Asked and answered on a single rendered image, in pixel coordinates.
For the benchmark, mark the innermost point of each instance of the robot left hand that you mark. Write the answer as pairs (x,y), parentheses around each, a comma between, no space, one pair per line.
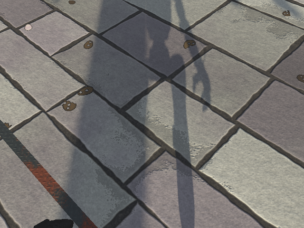
(57,223)

